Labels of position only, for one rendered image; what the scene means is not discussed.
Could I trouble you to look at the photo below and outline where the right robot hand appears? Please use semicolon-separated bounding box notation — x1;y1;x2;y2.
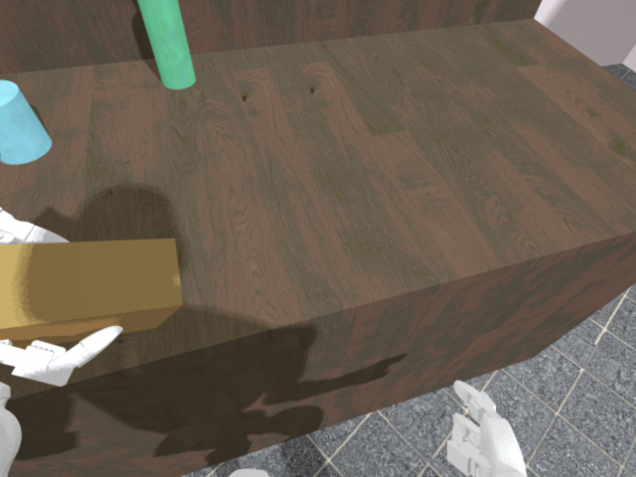
447;381;527;477

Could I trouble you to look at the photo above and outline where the sponge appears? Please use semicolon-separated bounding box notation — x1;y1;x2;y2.
0;238;183;349

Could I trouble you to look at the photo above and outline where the left robot hand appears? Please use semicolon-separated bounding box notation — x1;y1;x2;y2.
0;208;123;387

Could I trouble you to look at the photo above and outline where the table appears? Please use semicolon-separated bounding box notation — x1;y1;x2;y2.
0;0;636;477

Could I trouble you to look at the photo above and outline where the robot left forearm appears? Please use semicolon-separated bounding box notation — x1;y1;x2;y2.
0;382;22;477

